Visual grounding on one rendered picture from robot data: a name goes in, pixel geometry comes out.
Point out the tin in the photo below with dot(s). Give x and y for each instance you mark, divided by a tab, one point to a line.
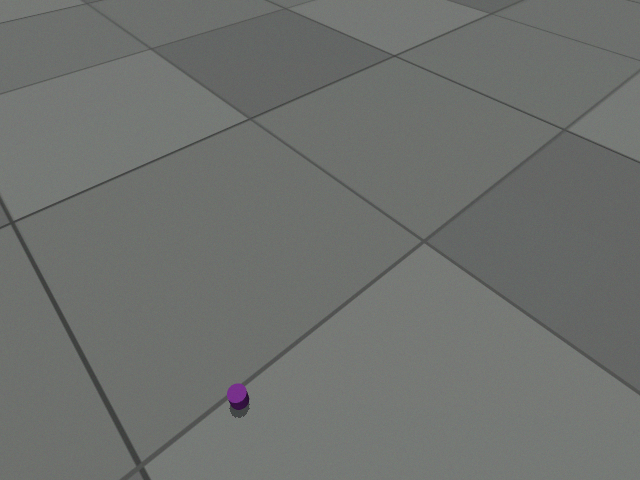
238	396

